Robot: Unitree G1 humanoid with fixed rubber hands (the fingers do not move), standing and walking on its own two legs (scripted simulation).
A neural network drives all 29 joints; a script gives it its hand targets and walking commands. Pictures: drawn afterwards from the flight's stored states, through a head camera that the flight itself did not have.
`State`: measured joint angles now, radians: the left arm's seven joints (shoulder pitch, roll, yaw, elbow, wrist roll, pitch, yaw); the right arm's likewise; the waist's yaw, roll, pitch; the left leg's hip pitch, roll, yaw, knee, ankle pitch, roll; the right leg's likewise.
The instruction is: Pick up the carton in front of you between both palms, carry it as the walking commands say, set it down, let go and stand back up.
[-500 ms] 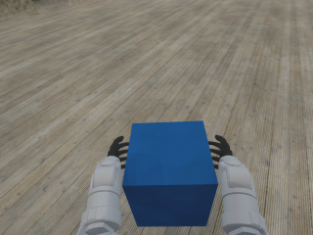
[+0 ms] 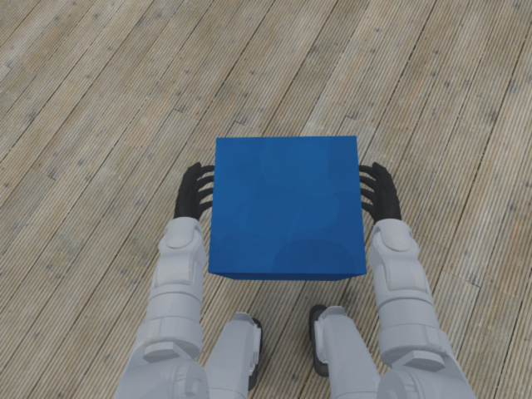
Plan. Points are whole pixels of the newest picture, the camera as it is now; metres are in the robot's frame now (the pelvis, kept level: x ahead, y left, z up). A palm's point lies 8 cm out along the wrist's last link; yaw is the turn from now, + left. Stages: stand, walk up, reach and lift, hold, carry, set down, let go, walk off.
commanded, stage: set down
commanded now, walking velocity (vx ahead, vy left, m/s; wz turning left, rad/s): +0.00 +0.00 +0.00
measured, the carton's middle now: (285, 219) +0.38 +0.00 -0.16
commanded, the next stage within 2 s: none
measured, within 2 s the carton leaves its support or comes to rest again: neither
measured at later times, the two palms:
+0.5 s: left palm (214, 207) +0.42 +0.15 -0.21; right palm (365, 205) +0.42 -0.15 -0.22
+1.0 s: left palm (230, 208) +0.46 +0.14 -0.37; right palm (350, 205) +0.47 -0.16 -0.38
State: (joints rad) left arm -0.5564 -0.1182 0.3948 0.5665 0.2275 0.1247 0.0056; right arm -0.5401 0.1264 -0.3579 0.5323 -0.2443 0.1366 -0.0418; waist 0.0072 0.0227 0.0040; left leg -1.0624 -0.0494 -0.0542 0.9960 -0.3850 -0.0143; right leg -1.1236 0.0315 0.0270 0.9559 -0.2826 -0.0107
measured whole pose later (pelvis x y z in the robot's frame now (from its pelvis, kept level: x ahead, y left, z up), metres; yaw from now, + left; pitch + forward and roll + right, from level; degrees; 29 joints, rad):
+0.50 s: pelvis -0.02 +0.01 -0.13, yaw +1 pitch +43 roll +2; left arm -0.81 -0.09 0.45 0.64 0.18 0.20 0.08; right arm -0.84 0.02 -0.41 0.67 -0.22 0.21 -0.02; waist -0.01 0.02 -0.20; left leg -1.75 -0.08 -0.01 1.54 -0.54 -0.01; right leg -1.82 0.03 0.05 1.50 -0.43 0.01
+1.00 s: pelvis -0.05 +0.00 -0.25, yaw +3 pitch +47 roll +4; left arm -1.13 0.03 0.46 0.73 0.12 0.24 0.10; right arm -1.17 -0.10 -0.37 0.76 -0.18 0.26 -0.06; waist -0.01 0.03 -0.01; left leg -2.14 -0.09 -0.01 1.93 -0.60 -0.04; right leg -2.24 0.04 0.03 1.88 -0.46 -0.01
